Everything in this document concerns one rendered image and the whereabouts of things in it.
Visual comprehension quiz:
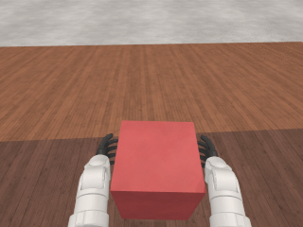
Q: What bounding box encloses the robot left hand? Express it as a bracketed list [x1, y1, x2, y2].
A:
[96, 133, 118, 166]

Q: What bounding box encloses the robot right hand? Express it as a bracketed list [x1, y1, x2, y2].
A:
[197, 135, 219, 168]

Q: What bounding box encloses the robot left forearm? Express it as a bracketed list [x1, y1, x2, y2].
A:
[67, 154, 111, 227]

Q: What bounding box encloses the carton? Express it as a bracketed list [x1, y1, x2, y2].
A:
[110, 120, 206, 220]

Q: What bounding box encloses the robot right forearm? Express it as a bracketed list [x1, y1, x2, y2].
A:
[205, 156, 252, 227]

